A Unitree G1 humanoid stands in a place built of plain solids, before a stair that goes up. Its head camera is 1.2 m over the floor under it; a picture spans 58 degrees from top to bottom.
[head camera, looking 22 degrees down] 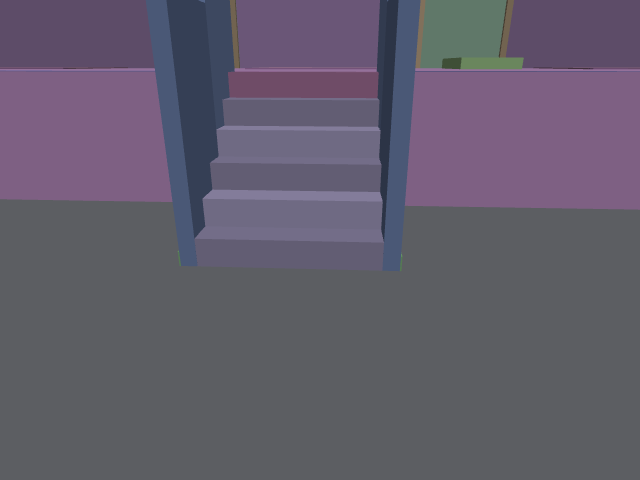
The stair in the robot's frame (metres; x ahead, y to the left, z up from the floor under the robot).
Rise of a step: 0.19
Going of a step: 0.23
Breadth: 1.20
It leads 3 degrees to the right of straight ahead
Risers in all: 6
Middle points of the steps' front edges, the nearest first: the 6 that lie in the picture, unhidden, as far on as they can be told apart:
2.48 0.20 0.19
2.71 0.18 0.38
2.94 0.17 0.58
3.17 0.16 0.77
3.40 0.15 0.96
3.63 0.14 1.15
